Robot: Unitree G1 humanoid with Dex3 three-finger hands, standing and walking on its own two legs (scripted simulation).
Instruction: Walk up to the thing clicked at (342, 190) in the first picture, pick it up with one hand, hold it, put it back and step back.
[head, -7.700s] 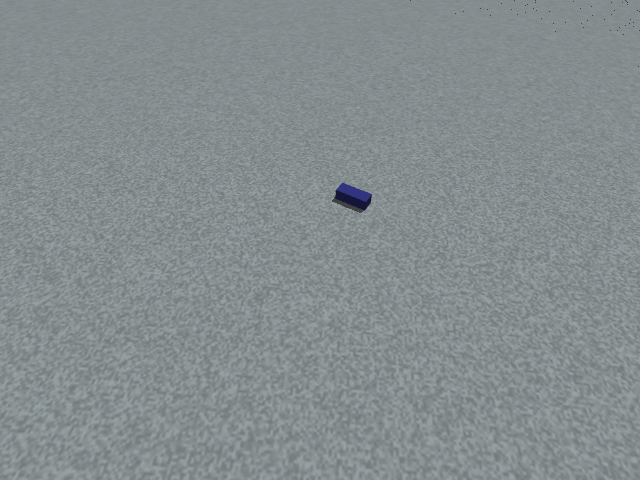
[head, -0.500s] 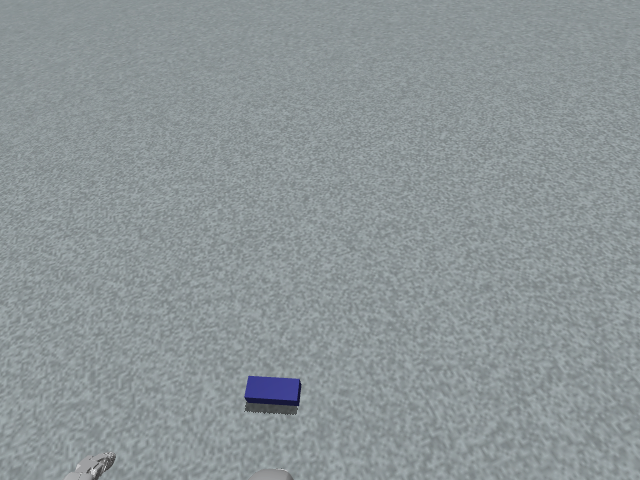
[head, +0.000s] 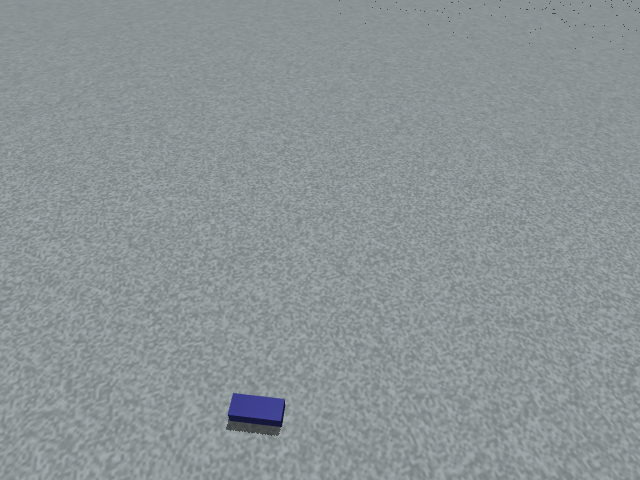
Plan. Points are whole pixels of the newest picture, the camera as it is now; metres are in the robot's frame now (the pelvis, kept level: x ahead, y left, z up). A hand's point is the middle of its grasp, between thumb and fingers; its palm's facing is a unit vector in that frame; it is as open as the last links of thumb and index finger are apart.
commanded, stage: stand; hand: left
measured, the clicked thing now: (257, 409) +0.46 +0.20 -0.75
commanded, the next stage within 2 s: walk up in 1.86 s
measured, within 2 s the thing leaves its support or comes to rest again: neither
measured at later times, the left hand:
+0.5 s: hand out of the picture +0.10 +0.25 -0.15, palm faces -0.04 -0.94 -0.35, open 7.4 cm
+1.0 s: hand out of the picture +0.10 +0.25 -0.15, palm faces -0.03 -0.94 -0.34, open 7.4 cm
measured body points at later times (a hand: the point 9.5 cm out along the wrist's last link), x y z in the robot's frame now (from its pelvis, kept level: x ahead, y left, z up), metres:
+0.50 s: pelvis +0.01 -0.01 +0.01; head +0.02 -0.01 +0.45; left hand +0.10 +0.30 -0.12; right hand +0.07 -0.31 -0.13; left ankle +0.01 +0.14 -0.74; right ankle +0.04 -0.14 -0.74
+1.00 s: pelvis +0.02 -0.01 +0.01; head +0.03 -0.01 +0.46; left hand +0.10 +0.29 -0.12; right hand +0.10 -0.31 -0.13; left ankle +0.01 +0.14 -0.74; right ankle +0.04 -0.14 -0.74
